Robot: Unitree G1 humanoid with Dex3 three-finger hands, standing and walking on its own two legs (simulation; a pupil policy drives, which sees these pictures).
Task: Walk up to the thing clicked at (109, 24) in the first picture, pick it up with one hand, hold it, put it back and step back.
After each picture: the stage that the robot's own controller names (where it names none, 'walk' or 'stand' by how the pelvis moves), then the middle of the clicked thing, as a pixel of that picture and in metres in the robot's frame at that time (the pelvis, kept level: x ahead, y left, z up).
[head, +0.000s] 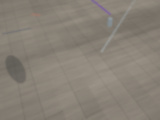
stand; (109, 22) +1.97 -0.38 -0.72
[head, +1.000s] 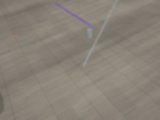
walk; (89, 33) +1.86 +0.07 -0.69
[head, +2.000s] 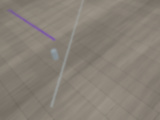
walk; (54, 54) +1.24 +0.42 -0.71
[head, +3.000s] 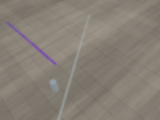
walk; (54, 85) +0.85 +0.37 -0.72
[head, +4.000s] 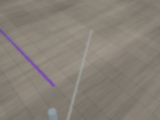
walk; (52, 115) +0.58 +0.25 -0.70
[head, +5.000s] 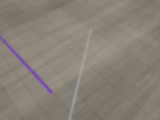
stand; out of the picture +0.46 +0.24 -0.71
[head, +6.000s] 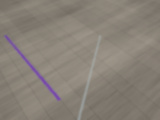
stand; out of the picture +0.43 +0.22 -0.72
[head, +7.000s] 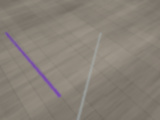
stand; out of the picture +0.45 +0.22 -0.72
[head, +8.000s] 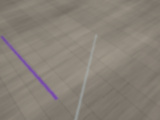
stand; out of the picture +0.44 +0.24 -0.73
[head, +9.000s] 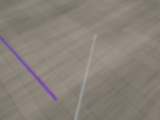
stand; out of the picture +0.43 +0.24 -0.73
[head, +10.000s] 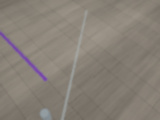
go down; (45, 115) +0.44 +0.26 -0.69
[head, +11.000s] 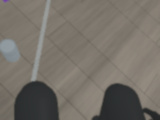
go down; (10, 51) +0.49 +0.32 -0.30
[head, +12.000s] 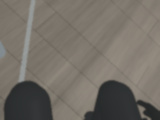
close in; out of the picture +0.47 +0.34 -0.30
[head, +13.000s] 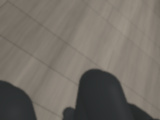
close; out of the picture +0.44 +0.38 -0.22
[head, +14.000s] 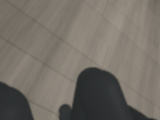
close; out of the picture +0.41 +0.30 -0.24
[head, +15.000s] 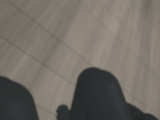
lift; out of the picture +0.37 +0.30 -0.24
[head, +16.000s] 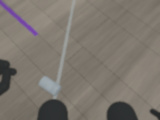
close; (50, 85) +0.44 +0.22 -0.46
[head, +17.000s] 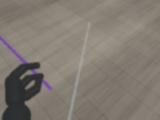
close; out of the picture +0.42 +0.16 -0.69
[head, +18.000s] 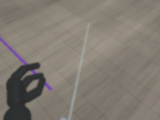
stand; out of the picture +0.45 +0.13 -0.70
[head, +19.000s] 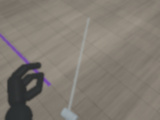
stand; (69, 115) +0.49 +0.11 -0.70
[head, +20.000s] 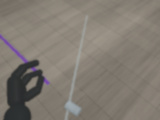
stand; (72, 108) +0.54 +0.08 -0.69
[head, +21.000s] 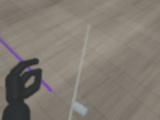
stand; (79, 108) +0.58 +0.04 -0.70
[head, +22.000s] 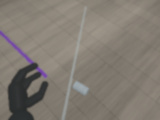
stand; (80, 88) +0.65 +0.01 -0.66
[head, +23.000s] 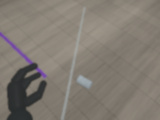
stand; (84, 82) +0.71 -0.03 -0.66
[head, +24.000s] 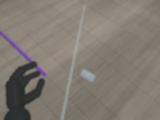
stand; (88, 75) +0.75 -0.06 -0.66
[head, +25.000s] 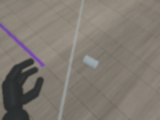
stand; (91, 62) +0.79 -0.08 -0.62
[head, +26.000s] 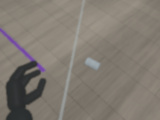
stand; (92, 63) +0.83 -0.11 -0.64
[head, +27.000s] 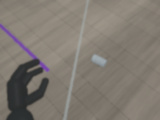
close; (99, 60) +0.85 -0.12 -0.63
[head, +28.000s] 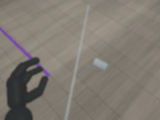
close; (100, 64) +0.86 -0.15 -0.65
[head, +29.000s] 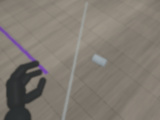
close; (99, 60) +0.88 -0.15 -0.65
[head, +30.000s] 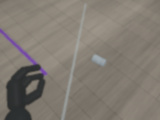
close; (99, 60) +0.89 -0.16 -0.66
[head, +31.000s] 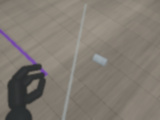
close; (100, 59) +0.90 -0.17 -0.65
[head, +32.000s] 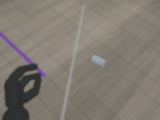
stand; (98, 60) +0.90 -0.17 -0.67
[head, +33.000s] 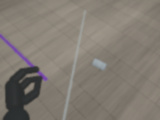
close; (99, 64) +0.90 -0.17 -0.67
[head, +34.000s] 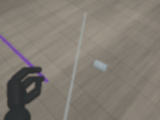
close; (100, 65) +0.91 -0.18 -0.68
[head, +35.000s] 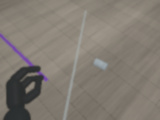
close; (100, 64) +0.90 -0.18 -0.68
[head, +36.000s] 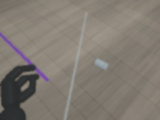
close; (101, 64) +0.92 -0.19 -0.68
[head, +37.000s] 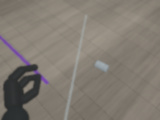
close; (101, 66) +0.92 -0.19 -0.68
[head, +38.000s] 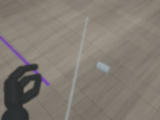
close; (103, 67) +0.93 -0.20 -0.68
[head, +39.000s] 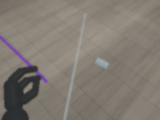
close; (102, 63) +0.94 -0.20 -0.67
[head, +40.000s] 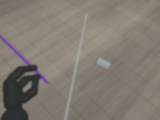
close; (103, 63) +0.94 -0.20 -0.68
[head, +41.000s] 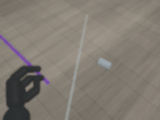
close; (104, 63) +0.95 -0.21 -0.68
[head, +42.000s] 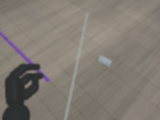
close; (104, 61) +0.96 -0.22 -0.68
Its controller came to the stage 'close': yes
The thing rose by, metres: 0.01
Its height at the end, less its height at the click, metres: -0.02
